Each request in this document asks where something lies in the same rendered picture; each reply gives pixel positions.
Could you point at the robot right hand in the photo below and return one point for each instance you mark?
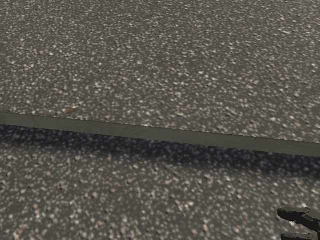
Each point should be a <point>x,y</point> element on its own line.
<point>308,217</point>

